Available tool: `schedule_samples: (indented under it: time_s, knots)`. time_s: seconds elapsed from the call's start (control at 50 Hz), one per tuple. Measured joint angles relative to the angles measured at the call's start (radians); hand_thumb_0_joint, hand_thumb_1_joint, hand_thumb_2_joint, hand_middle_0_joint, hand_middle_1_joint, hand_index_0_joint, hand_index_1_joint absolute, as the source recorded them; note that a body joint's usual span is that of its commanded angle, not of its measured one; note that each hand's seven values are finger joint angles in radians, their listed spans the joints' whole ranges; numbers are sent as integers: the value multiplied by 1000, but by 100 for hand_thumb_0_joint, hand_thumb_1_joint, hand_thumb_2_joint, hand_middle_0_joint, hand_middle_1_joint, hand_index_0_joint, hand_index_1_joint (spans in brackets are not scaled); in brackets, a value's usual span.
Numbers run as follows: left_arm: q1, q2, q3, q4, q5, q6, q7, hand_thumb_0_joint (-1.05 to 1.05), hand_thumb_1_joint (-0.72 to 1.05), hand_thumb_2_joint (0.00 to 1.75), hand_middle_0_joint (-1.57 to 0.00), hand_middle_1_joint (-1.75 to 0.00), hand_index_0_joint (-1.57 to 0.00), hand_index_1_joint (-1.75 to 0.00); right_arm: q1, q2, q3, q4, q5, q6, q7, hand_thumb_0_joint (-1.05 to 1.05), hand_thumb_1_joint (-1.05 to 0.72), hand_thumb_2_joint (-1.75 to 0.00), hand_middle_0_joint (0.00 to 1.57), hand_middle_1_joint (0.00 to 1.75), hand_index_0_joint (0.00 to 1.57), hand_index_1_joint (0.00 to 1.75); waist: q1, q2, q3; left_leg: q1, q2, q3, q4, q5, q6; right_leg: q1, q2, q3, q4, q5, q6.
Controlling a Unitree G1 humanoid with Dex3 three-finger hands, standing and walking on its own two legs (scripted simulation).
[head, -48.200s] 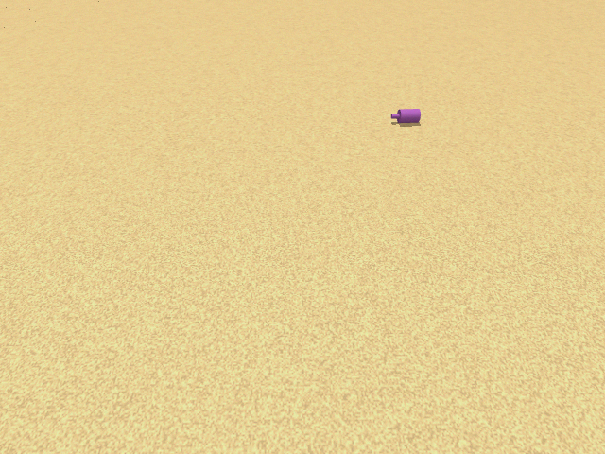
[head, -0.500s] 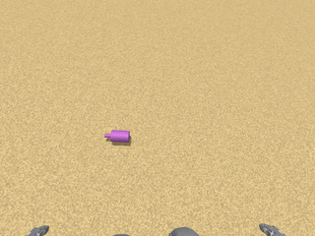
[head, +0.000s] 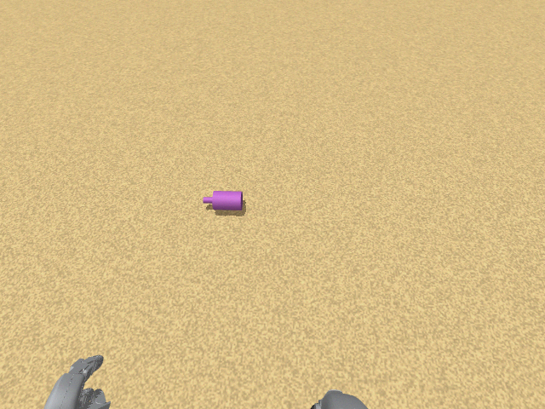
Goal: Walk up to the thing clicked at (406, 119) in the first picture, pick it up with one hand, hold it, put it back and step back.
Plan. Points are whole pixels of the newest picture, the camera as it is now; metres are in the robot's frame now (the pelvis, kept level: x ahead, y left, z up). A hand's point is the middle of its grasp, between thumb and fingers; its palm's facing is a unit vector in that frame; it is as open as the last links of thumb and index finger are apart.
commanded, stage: step back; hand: left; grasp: from above
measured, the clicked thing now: (222, 200) +0.97 +0.22 -0.71
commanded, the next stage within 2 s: stand in 1.50 s
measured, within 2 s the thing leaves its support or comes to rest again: neither
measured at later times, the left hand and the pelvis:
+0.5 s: hand out of the picture -0.10 +0.23 -0.13, palm faces -0.07 -0.91 -0.40, open 7.4 cm; pelvis -0.15 -0.04 +0.01, yaw -5 degrees
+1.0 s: hand out of the picture -0.06 +0.23 -0.13, palm faces -0.01 -0.92 -0.40, open 7.4 cm; pelvis -0.15 -0.04 +0.01, yaw +0 degrees
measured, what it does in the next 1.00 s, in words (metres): walks backwards: right foot, then left foot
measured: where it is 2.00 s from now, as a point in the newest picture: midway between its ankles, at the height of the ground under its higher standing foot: outside the picture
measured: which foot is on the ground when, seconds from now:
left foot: down 0.00-0.40, up 0.42-0.64, down 0.66-0.96, up 0.98-1.00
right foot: down 0.00-0.04, up 0.06-0.34, down 0.36-0.70, up 0.72-0.92, down 0.94-1.00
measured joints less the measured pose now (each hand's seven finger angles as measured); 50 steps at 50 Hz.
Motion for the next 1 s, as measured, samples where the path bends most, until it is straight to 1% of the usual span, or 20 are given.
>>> schedule_samples:
  time_s: [0.04, 0.06, 0.1, 0.12, 0.16, 0.2, 0.26, 0.34, 0.38, 0.42, 0.46, 0.54, 0.64, 0.7, 0.76, 0.8, 0.9, 0.94, 0.96, 1.0]
  knots:
    - [-32, 25, 5, -6, -9, 9, 0, 1, 90, 90, -20, -30, -20, -30, -20, 38, 1, 19, -9, -2, 2, 1, -91, -90, 21, 30, 21, 30, 18, -82, 43, 27, -42, 41, -50, 56, 21, -25, -39, 40, 50, 1, -2]
    - [-33, 26, 5, -2, -13, 15, 1, 1, 91, 90, -20, -30, -20, -30, -22, 49, 7, 18, -14, -1, 7, 1, -91, -90, 21, 30, 21, 30, 26, -98, 45, 22, -42, 53, -49, 63, 26, -39, -26, 65, 82, -66, -7]
    - [-29, 13, -1, 19, -17, 31, 0, 1, 91, 90, -20, -30, -20, -30, -19, 50, 15, 11, -19, -3, 15, 1, -91, -90, 21, 30, 21, 30, 3, -69, 32, -5, -9, 26, -37, 77, 32, -69, 46, 93, 235, -225, -5]
    - [-26, 8, -4, 28, -19, 38, -3, 1, 91, 90, -20, -30, -20, -30, -19, 49, 16, 8, -21, -6, 14, 1, -91, -90, 21, 30, 21, 30, -7, -54, 25, -13, 8, 10, -46, 93, 33, -79, 80, 110, 320, -256, -5]
    - [-11, 6, -6, 37, -27, 40, -9, 1, 91, 90, -20, -30, -20, -30, -22, 49, 20, 1, -24, -8, 9, 1, -91, -90, 21, 30, 21, 30, -2, -47, 3, -27, 32, 6, -82, 131, 29, -93, 127, 156, 463, -259, -9]
    - [10, 10, -3, 39, -28, 35, -14, 1, 91, 90, -20, -30, -20, -30, -37, 45, 19, -10, -22, -10, 7, 1, -90, -90, 21, 30, 21, 30, 12, -49, -14, -48, 50, 16, -103, 161, 21, -83, 144, 183, 533, -246, -3]
    - [36, 15, 1, 54, -24, 25, -14, 1, 91, 90, -20, -30, -20, -30, -73, 31, 10, -36, -20, -13, 6, 1, -90, -90, 21, 30, 21, 30, 25, -47, -15, -86, 70, 26, -101, 191, 14, -1, 116, 175, 435, -250, 16]
    - [75, 23, -4, 99, -21, -6, -18, 1, 91, 90, -20, -30, -20, -30, -128, 8, 4, -66, -22, -13, 14, 0, -90, -90, 21, 30, 21, 30, 43, -43, -19, -150, 95, 60, -44, 199, 1, 152, 50, 123, 62, -218, 15]
    - [77, 1, -3, 146, -13, -24, -16, 1, 91, 90, -20, -30, -20, -30, -153, -17, -3, -64, -19, -3, 18, 0, -90, -90, 21, 30, 21, 30, 35, 17, -4, -182, 132, 34, 17, 188, 5, 202, 80, 88, -45, -143, 8]
    - [103, -21, -11, 169, -1, -32, -22, 1, 91, 90, -20, -30, -20, -30, -139, -23, -11, -48, -15, 11, 14, 0, -91, -90, 21, 30, 21, 30, 29, 53, -25, -206, 106, -32, 80, 54, 18, 194, 95, 67, -30, -133, 2]
    - [140, -23, -16, 182, 6, -30, -26, 1, 91, 90, -20, -30, -20, -30, -106, -13, -12, -21, -10, 20, 16, 0, -91, -90, 21, 30, 21, 30, 59, 25, -70, -214, 43, -50, 172, -30, 11, 168, 67, 97, -13, -134, -12]
    - [160, -34, -14, 204, 7, -40, -21, 1, 90, 90, -20, -30, -20, -30, -42, -27, -15, 24, -1, 13, 25, 0, -91, -90, 21, 30, 21, 30, 52, 36, -112, -183, -10, -82, 267, -1, 7, 162, 36, 81, -51, -100, -3]
    - [142, -12, -4, 186, 10, -64, -27, 1, 90, 90, -20, -30, -20, -30, 18, -19, -12, 82, -12, -3, 39, 0, -91, -90, 20, 30, 21, 30, 45, 44, -118, -53, 17, -32, 50, -63, -5, 140, 17, 33, -46, -96, 4]
    - [126, 21, 0, 183, 3, -56, -25, 1, 90, 90, -20, -30, -20, -30, 16, 23, -14, 112, -20, -22, 44, 1, -91, -90, 20, 30, 21, 30, 55, -29, -84, 25, -23, 17, -105, 105, 10, 129, -35, 60, 2, -116, 5]
    - [128, 25, -4, 212, -8, -42, -23, 1, 91, 90, -20, -30, -20, -30, 30, 43, -13, 101, -22, -45, 52, 1, -91, -90, 21, 30, 21, 30, 31, -31, -101, 31, -15, 14, -121, 106, 33, 78, 0, 65, 133, -222, -14]
    - [123, 30, -6, 218, -13, -43, -28, 1, 91, 90, -20, -30, -20, -30, 38, 50, -10, 96, -23, -51, 54, 1, -91, -90, 21, 30, 21, 30, 19, -25, -106, 44, 1, 3, -145, 113, 40, 54, 19, 50, 179, -245, -21]
    - [102, 33, -2, 211, -18, -68, -35, 1, 91, 90, -20, -30, -20, -30, 38, 40, -10, 87, -19, -59, 50, 0, -90, -90, 21, 30, 21, 30, 4, -20, -95, 59, 28, -7, -151, 111, 7, 64, 22, 24, 32, -172, -21]
    - [90, 27, -2, 209, -18, -84, -29, 1, 91, 90, -20, -30, -20, -30, 31, 25, -8, 86, -10, -46, 46, 0, -90, -90, 21, 30, 21, 30, 7, -9, -90, 44, 40, -11, -94, 75, -6, 106, 32, 13, -99, -49, -19]
    - [82, 18, -1, 210, -15, -92, -24, 1, 91, 90, -20, -30, -20, -30, 25, 16, -8, 86, -4, -38, 41, 0, -90, -90, 21, 30, 21, 30, 7, 8, -84, 32, 53, -19, -50, 49, -7, 116, 44, 3, -113, 28, -15]
    - [72, -3, -5, 214, -6, -98, -19, 1, 91, 90, -20, -30, -20, -30, 17, 8, -8, 93, 1, -22, 28, 0, -91, -90, 21, 30, 21, 30, 7, 32, -89, -10, 40, -64, 57, -31, 10, 116, 56, -17, -90, 13, -16]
